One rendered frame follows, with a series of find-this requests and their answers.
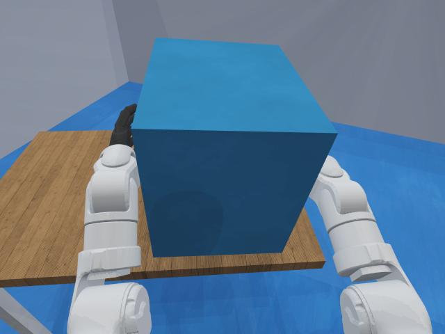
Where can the robot left forearm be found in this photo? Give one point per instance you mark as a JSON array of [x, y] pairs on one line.
[[111, 215]]

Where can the robot left hand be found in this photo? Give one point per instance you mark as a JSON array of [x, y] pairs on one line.
[[122, 132]]

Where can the robot left upper arm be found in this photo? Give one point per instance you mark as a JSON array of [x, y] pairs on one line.
[[121, 308]]

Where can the robot right forearm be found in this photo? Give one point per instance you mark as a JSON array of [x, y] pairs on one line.
[[359, 249]]

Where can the table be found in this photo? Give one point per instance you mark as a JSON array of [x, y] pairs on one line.
[[42, 211]]

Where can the carton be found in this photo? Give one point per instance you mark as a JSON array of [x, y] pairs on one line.
[[229, 142]]

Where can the robot right upper arm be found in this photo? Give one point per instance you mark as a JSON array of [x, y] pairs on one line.
[[385, 307]]

